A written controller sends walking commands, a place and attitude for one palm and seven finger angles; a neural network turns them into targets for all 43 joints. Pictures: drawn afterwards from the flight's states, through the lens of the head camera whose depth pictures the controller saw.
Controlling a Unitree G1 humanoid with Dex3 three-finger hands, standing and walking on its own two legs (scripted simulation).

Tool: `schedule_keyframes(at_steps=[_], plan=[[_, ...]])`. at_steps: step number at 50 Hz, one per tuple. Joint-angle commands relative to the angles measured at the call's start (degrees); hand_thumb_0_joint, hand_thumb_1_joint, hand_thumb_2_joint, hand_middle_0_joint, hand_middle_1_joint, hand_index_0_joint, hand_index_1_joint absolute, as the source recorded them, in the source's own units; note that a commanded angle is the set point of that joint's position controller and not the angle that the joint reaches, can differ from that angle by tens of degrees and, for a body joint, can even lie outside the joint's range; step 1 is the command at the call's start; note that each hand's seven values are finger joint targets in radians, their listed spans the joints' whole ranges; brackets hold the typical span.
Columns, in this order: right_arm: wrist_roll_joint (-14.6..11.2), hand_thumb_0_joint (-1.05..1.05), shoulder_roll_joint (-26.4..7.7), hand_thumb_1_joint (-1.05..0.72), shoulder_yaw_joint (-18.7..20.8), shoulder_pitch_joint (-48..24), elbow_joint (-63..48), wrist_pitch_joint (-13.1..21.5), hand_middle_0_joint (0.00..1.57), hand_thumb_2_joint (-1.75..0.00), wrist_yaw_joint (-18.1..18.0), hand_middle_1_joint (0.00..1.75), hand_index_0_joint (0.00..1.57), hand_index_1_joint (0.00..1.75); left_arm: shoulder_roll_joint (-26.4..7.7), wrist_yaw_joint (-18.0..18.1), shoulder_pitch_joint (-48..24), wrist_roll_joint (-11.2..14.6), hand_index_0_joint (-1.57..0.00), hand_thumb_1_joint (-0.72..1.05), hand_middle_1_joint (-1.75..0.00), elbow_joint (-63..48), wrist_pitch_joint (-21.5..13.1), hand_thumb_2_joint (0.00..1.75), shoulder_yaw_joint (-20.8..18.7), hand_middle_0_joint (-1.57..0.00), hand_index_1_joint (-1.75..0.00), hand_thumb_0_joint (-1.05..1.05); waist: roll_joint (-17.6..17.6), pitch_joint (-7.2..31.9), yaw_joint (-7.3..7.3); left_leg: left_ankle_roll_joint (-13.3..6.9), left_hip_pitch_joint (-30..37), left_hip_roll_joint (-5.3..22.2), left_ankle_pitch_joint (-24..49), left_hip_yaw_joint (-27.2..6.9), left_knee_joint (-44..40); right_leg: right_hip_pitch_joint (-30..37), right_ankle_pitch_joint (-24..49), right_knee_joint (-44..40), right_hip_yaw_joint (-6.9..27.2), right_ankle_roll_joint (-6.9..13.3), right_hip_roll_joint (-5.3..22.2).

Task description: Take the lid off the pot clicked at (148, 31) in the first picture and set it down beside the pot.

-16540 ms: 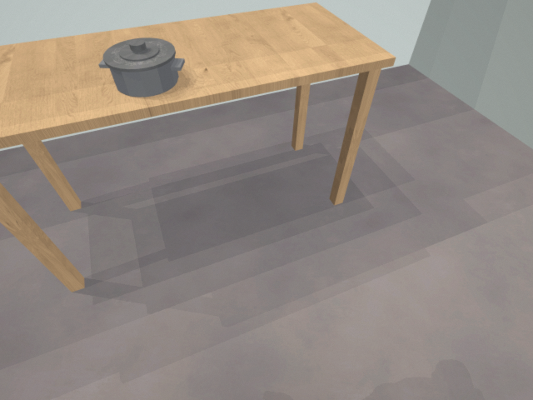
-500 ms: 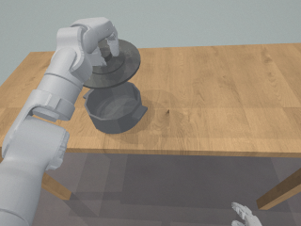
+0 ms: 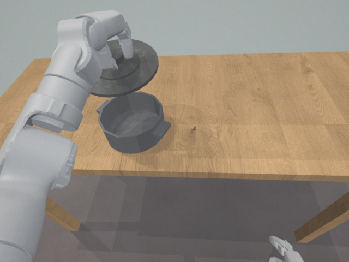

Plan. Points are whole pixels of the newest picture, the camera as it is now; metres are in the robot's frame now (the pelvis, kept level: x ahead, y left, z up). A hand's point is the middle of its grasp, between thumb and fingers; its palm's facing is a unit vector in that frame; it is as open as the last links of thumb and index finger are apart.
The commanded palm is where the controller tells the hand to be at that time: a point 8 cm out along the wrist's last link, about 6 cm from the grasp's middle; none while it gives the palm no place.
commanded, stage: move the lid sideways beside the pot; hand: left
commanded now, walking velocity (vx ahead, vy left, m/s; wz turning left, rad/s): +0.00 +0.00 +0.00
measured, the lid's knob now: (114, 57) +0.50 +0.13 +0.23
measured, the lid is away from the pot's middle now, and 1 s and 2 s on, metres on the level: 0.01 0.13 0.24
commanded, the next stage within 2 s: none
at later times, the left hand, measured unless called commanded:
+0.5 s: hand (77, 57) +0.47 +0.20 +0.25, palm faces -0.23 -0.02 -0.97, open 6.8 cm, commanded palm +0.45 +0.20 +0.33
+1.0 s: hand (52, 60) +0.46 +0.25 +0.25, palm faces -0.26 -0.05 -0.97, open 6.8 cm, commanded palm +0.46 +0.26 +0.33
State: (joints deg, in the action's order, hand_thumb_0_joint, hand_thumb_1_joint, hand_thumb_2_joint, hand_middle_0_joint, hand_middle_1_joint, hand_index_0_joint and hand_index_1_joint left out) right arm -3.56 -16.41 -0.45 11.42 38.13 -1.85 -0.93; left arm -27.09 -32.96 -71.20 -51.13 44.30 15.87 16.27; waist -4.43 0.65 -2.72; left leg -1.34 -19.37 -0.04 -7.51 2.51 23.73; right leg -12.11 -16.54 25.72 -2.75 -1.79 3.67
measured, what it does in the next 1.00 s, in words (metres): stands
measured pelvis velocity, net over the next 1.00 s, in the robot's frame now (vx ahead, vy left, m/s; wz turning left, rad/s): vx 0.00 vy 0.01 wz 0.00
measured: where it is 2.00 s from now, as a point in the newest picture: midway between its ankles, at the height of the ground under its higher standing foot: outside the picture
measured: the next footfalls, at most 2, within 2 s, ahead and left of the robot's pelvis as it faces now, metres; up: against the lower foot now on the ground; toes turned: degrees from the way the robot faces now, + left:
none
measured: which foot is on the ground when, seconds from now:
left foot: down 0.00-1.00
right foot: down 0.00-1.00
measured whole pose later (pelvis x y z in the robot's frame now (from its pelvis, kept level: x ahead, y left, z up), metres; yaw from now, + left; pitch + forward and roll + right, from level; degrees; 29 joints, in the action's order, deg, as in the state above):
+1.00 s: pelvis +0.00 +0.01 +0.00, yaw +0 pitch +5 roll -1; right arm -4.7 -17.0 -0.4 13.2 37.6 -5.7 -1.8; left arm -40.6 -34.5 -69.5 -53.4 48.4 7.4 9.8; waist -3.5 0.0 -3.5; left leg -2.2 -22.3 0.2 -7.7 2.3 25.1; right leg -13.3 -14.8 23.5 -2.8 -2.4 3.3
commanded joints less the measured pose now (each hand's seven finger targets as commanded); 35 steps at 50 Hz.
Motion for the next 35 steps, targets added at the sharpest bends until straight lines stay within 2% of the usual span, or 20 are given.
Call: schedule_keyframes(at_steps=[1, 3, 4, 6, 7, 8, 9, 13, 14, 16, 18, 19, 20, 23, 24, 25, 29, 32, 33, 35], plan=[[0.12, 0.00, -6.31, -0.90, 1.97, -4.06, -8.19, 2.69, 0.20, -0.90, -0.79, 0.30, 0.20, 0.30, -19.86, 5.02, -39.88, -3.41, -0.94, 0.76, -1.02, -15.62, -2.75, 0.85, -9.25, -0.93, -1.03, 0.00, 5.26, 28.25, 0.12, -3.26, 21.42, -2.81, 11.90, -2.65, 1.12, -0.66, 22.15, -2.50, 0.06, 3.75, -4.33], [0.00, 0.00, -7.08, -0.90, 2.50, -3.05, -8.06, 2.17, 0.20, -0.90, -0.47, 0.30, 0.20, 0.30, -19.02, 5.05, -33.75, -1.92, -0.94, 0.76, -1.02, -12.92, -2.47, 0.85, -9.85, -0.93, -1.03, 0.00, 5.27, 27.32, 0.43, -3.50, 20.87, -2.53, 14.40, -2.84, 1.57, -0.04, 23.85, -2.95, -0.18, 4.01, -4.28], [0.07, 0.00, -7.05, -0.90, 2.30, -3.71, -8.08, 1.99, 0.20, -0.90, -0.34, 0.30, 0.20, 0.30, -23.30, 5.26, -34.97, -3.14, -0.94, 0.76, -1.02, -14.19, -2.50, 0.85, -12.91, -0.93, -1.03, 0.00, 5.32, 28.16, 1.15, -3.02, 20.72, -2.33, 14.18, -2.56, 1.23, 0.48, 23.40, -2.34, 0.07, 3.85, -4.30], [-0.24, 0.00, -6.56, -0.90, 2.09, -4.16, -8.23, 1.61, 0.20, -0.90, -0.50, 0.30, 0.20, 0.30, -18.69, 4.64, -35.80, -3.32, -0.94, 0.76, -1.02, -11.84, -1.69, 0.85, -8.61, -0.93, -1.03, 0.00, 5.67, 24.61, 0.02, -3.09, 19.61, -2.64, 12.08, -2.46, 0.99, -1.83, 21.75, -2.84, -0.38, 3.80, -4.39], [-0.23, 0.00, -7.00, -0.90, 2.29, -3.50, -7.75, 1.29, 0.20, -0.90, -0.54, 0.30, 0.20, 0.30, -19.52, 4.35, -34.53, -3.32, -0.94, 0.76, -1.02, -10.00, -1.28, 0.85, -9.35, -0.93, -1.03, 0.00, 7.01, 24.03, 0.00, -3.23, 19.12, -2.51, 11.15, -2.62, 0.99, -2.02, 20.87, -3.12, -0.54, 3.74, -4.65], [-0.45, 0.00, -7.54, -0.90, 2.45, -3.52, -8.26, 1.07, 0.20, -0.90, -0.40, 0.30, 0.20, 0.30, -17.68, 4.10, -33.25, -2.21, -0.94, 0.76, -1.02, -11.35, -1.24, 0.85, -7.85, -0.93, -1.03, 0.00, 4.89, 25.07, -0.26, -3.30, 20.31, -2.33, 13.10, -2.66, 1.34, -1.89, 21.92, -3.42, -0.42, 3.94, -4.49], [-0.30, 0.00, -7.25, -0.90, 2.53, -3.62, -8.69, 1.52, 0.20, -0.90, -0.28, 0.30, 0.20, 0.30, -22.17, 4.51, -37.38, -3.31, -0.94, 0.76, -1.02, -17.37, -1.95, 0.85, -10.80, -0.93, -1.03, 0.00, 4.30, 29.51, 0.38, -2.98, 22.71, -2.25, 14.07, -2.95, 1.33, -0.70, 21.89, -2.63, -0.14, 3.75, -4.60], [-0.55, 0.00, -7.88, -0.90, 2.73, -2.36, -7.98, 1.06, 0.20, -0.90, -0.77, 0.30, 0.20, 0.30, -19.21, 3.22, -33.58, -1.97, -0.94, 0.76, -1.02, -10.70, -1.80, 0.85, -8.20, -0.93, -1.03, 0.00, 4.84, 25.04, -1.05, -3.49, 21.22, -2.44, 11.77, -3.04, 1.63, -3.34, 20.04, -3.82, -0.58, 3.80, -4.92], [-0.42, 0.00, -7.83, -0.90, 2.62, -2.19, -7.78, 1.15, 0.20, -0.90, -0.80, 0.30, 0.20, 0.30, -23.93, 3.43, -36.81, -2.87, -0.94, 0.76, -1.02, -13.14, -2.44, 0.85, -11.31, -0.93, -1.03, 0.00, 5.91, 27.13, -0.50, -3.26, 21.24, -2.49, 11.31, -2.87, 1.33, -1.80, 20.28, -3.37, -0.28, 3.52, -4.90], [-0.59, 0.00, -7.47, -0.90, 2.53, -2.54, -8.03, 1.35, 0.20, -0.90, -1.14, 0.30, 0.20, 0.30, -22.54, 3.13, -40.22, -3.19, -0.94, 0.76, -1.02, -14.29, -3.47, 0.85, -9.12, -0.93, -1.03, 0.00, 4.98, 27.37, -1.23, -3.42, 21.78, -2.73, 10.62, -2.78, 1.46, -2.55, 20.25, -3.33, -0.35, 3.48, -4.80], [-0.54, 0.00, -7.95, -0.90, 2.86, -1.97, -8.41, 1.50, 0.20, -0.90, -0.97, 0.30, 0.20, 0.30, -21.47, 3.33, -36.60, -1.95, -0.94, 0.76, -1.02, -15.31, -4.31, 0.85, -8.82, -0.93, -1.03, 0.00, 1.56, 28.20, -1.08, -3.54, 23.68, -2.41, 14.17, -3.36, 2.20, -3.27, 20.78, -3.58, -0.45, 3.94, -4.89], [-0.38, 0.00, -7.79, -0.90, 2.84, -1.74, -8.06, 1.46, 0.20, -0.90, -0.90, 0.30, 0.20, 0.30, -25.01, 3.67, -37.74, -2.88, -0.94, 0.76, -1.02, -16.21, -4.77, 0.85, -11.43, -0.93, -1.03, 0.00, 1.97, 29.43, -0.66, -3.12, 23.75, -2.35, 13.55, -3.35, 2.02, -2.78, 20.06, -3.25, -0.25, 3.78, -5.08], [-0.26, 0.00, -7.91, -0.90, 2.84, -1.59, -7.66, 1.01, 0.20, -0.90, -1.03, 0.30, 0.20, 0.30, -25.21, 3.35, -37.33, -3.18, -0.94, 0.76, -1.02, -13.64, -4.83, 0.85, -11.76, -0.93, -1.03, 0.00, 2.30, 27.62, -0.95, -3.42, 22.89, -2.48, 12.91, -3.27, 2.05, -3.48, 19.84, -3.58, -0.48, 3.95, -5.21], [-0.92, 0.00, -8.23, -0.90, 3.02, -1.09, -7.70, 0.65, 0.20, -0.90, -0.73, 0.30, 0.20, 0.30, -20.26, 2.78, -34.06, -1.50, -0.94, 0.76, -1.02, -12.64, -4.44, 0.85, -7.74, -0.93, -1.03, 0.00, 1.15, 25.78, -1.53, -3.21, 23.05, -2.17, 14.95, -3.75, 2.06, -4.67, 19.96, -3.92, -0.92, 4.03, -5.13], [-0.66, 0.00, -8.06, -0.90, 3.00, -1.34, -7.73, 0.67, 0.20, -0.90, -0.66, 0.30, 0.20, 0.30, -24.04, 3.04, -36.01, -2.57, -0.94, 0.76, -1.02, -14.17, -4.60, 0.85, -10.72, -0.93, -1.03, 0.00, 2.76, 27.11, -0.86, -2.85, 22.91, -2.15, 13.41, -3.72, 1.78, -3.94, 18.99, -3.58, -0.86, 3.83, -5.30], [-0.50, 0.00, -8.30, -0.90, 2.90, -1.57, -7.52, 0.32, 0.20, -0.90, -0.82, 0.30, 0.20, 0.30, -24.97, 2.79, -36.16, -3.11, -0.94, 0.76, -1.02, -12.07, -4.62, 0.85, -11.16, -0.93, -1.03, 0.00, 2.13, 26.07, -1.10, -3.25, 21.97, -2.54, 11.42, -3.29, 1.95, -4.35, 18.29, -3.99, -0.72, 3.97, -5.35], [-0.68, 0.00, -8.20, -0.90, 3.04, -1.45, -8.02, 0.32, 0.20, -0.90, -0.69, 0.30, 0.20, 0.30, -26.20, 2.92, -36.30, -3.17, -0.94, 0.76, -1.02, -15.40, -5.41, 0.85, -11.64, -0.93, -1.03, 0.00, 1.56, 29.40, -0.87, -2.96, 23.89, -2.27, 15.57, -3.74, 2.37, -3.43, 19.95, -3.38, -0.52, 3.85, -5.29], [-0.70, 0.00, -8.45, -0.90, 3.06, -0.94, -7.47, -0.47, 0.20, -0.90, -0.85, 0.30, 0.20, 0.30, -26.94, 2.34, -34.78, -3.26, -0.94, 0.76, -1.02, -11.06, -5.20, 0.85, -12.25, -0.93, -1.03, 0.00, 2.97, 26.41, -1.06, -3.23, 21.73, -2.42, 12.79, -3.49, 2.13, -4.16, 18.73, -3.98, -0.98, 3.91, -5.46], [-0.82, 0.00, -9.28, -0.90, 3.32, -0.25, -7.48, -0.76, 0.20, -0.90, -0.78, 0.30, 0.20, 0.30, -26.94, 2.30, -32.92, -2.30, -0.94, 0.76, -1.02, -11.13, -5.33, 0.85, -12.11, -0.93, -1.03, 0.00, 2.25, 26.43, -1.20, -3.28, 21.96, -2.16, 14.84, -3.47, 2.42, -3.67, 20.40, -4.16, -0.92, 4.00, -5.16], [-0.56, 0.00, -8.71, -0.90, 3.08, -1.15, -7.85, -0.94, 0.20, -0.90, -0.88, 0.30, 0.20, 0.30, -28.89, 2.27, -36.06, -3.56, -0.94, 0.76, -1.02, -12.67, -6.07, 0.85, -13.16, -0.93, -1.03, 0.00, 1.54, 27.43, -0.92, -3.30, 21.94, -2.42, 13.67, -3.34, 2.27, -3.59, 19.44, -3.98, -0.90, 3.97, -5.41]])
